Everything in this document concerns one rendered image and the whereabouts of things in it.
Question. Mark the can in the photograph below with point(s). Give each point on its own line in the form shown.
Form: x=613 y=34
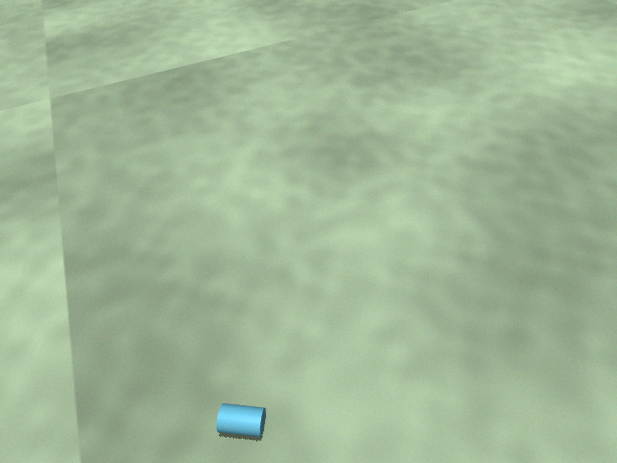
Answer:
x=241 y=420

